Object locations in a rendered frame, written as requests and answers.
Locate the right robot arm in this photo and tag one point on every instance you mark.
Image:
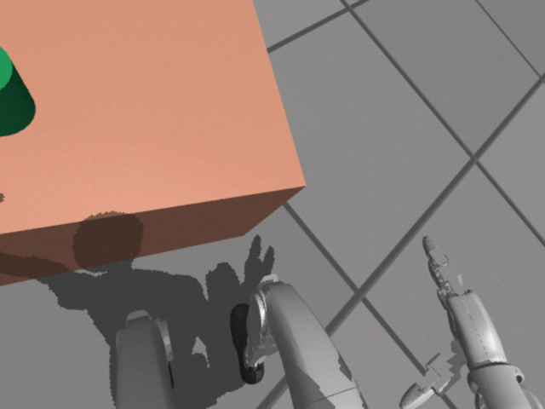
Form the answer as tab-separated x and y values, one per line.
498	386

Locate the right robot foot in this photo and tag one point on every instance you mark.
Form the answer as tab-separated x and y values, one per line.
251	375

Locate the right robot hand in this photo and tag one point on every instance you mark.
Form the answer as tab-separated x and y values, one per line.
476	340

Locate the can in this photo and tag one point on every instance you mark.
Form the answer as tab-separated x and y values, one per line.
17	108

